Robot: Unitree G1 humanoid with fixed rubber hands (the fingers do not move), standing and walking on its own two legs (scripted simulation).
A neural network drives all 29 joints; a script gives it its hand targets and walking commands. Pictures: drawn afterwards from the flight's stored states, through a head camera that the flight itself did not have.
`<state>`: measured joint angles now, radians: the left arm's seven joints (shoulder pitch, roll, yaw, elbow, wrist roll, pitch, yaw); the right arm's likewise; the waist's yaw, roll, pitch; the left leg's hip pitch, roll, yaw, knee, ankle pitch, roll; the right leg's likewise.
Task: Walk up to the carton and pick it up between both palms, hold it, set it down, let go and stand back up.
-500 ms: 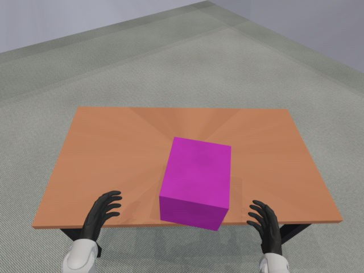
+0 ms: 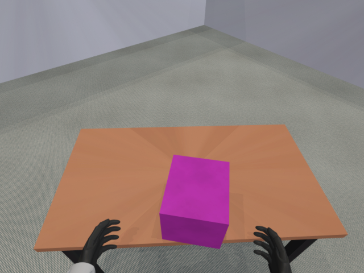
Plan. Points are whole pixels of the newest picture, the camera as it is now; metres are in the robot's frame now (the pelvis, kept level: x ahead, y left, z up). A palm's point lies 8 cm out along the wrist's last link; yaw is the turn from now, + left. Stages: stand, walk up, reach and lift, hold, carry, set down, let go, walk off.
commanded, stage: set down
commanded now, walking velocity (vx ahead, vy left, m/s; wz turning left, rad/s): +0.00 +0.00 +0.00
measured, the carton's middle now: (195, 200) +0.36 -0.03 -0.14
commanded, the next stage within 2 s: let go in 0.46 s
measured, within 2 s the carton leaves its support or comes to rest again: neither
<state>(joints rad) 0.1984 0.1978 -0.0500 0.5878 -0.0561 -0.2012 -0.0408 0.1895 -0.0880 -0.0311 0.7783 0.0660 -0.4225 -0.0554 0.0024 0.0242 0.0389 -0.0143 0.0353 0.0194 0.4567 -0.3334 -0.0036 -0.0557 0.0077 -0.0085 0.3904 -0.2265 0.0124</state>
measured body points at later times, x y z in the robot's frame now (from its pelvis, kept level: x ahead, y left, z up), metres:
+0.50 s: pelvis +0.01 +0.00 +0.00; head -0.02 -0.01 +0.45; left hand +0.17 +0.21 -0.07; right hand +0.17 -0.22 -0.08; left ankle -0.05 +0.11 -0.74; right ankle +0.00 -0.13 -0.74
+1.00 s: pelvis -0.01 -0.01 +0.00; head -0.02 -0.01 +0.45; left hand +0.17 +0.21 -0.08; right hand +0.16 -0.24 -0.09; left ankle -0.05 +0.11 -0.74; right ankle +0.00 -0.13 -0.74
